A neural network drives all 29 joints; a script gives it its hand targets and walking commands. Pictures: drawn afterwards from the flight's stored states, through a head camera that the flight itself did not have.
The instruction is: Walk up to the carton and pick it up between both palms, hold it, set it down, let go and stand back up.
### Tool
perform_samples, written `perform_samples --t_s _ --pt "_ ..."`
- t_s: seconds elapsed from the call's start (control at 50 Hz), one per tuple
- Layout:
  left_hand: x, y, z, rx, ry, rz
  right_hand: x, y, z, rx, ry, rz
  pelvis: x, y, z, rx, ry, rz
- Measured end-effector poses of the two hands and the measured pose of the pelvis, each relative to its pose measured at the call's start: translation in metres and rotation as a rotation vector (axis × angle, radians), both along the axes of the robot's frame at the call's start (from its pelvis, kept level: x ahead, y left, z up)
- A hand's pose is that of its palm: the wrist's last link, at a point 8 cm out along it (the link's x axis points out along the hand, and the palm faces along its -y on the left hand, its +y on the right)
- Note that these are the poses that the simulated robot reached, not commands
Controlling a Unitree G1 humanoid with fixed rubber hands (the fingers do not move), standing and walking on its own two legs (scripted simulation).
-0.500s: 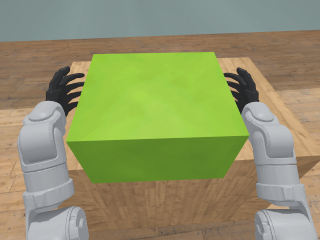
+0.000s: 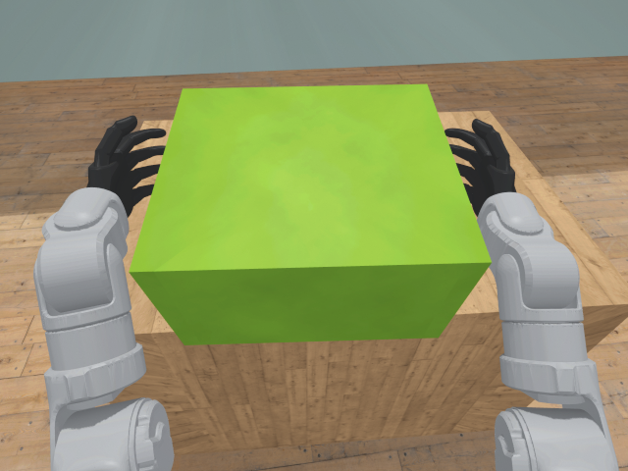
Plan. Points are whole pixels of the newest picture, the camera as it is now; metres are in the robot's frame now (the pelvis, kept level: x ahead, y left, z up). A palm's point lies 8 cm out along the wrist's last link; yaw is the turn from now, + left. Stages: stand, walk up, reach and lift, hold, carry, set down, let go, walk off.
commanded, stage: set down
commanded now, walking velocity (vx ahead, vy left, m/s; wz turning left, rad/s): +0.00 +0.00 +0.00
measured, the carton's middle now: (308, 211) +0.38 -0.01 +0.15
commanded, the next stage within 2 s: none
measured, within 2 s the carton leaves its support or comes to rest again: neither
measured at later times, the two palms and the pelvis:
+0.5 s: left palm (134, 194) +0.39 +0.19 +0.19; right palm (470, 199) +0.37 -0.21 +0.17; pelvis +0.02 +0.00 +0.00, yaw +1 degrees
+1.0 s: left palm (145, 195) +0.41 +0.19 +0.16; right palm (459, 208) +0.39 -0.21 +0.14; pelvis +0.02 +0.01 +0.00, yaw +1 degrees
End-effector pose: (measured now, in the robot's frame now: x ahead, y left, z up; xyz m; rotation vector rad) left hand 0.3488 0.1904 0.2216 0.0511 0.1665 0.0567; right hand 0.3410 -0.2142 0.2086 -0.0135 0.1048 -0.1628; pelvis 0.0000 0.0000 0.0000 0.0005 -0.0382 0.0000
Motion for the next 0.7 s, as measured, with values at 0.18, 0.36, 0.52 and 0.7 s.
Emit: perform_samples --t_s 0.18,0.36,0.52,0.7 --pt "0.018 0.000 -0.015 0.026 0.039 -0.011 0.013 0.000 -0.023 -0.001 0.033 -0.003 0.003 0.002 0.000 0.000 0.021 0.005" --pt "0.030 0.000 -0.031 0.020 0.034 -0.011 0.022 0.000 -0.033 -0.011 0.024 -0.012 0.014 0.003 -0.001 -0.001 0.047 0.013" --pt "0.040 0.000 -0.036 0.025 0.049 -0.007 0.031 0.001 -0.037 -0.016 0.035 -0.013 0.023 0.005 -0.001 -0.001 0.054 0.011" --pt "0.048 -0.001 -0.044 0.035 0.071 -0.010 0.036 0.001 -0.048 -0.014 0.052 -0.018 0.026 0.007 -0.001 -0.001 0.071 0.014"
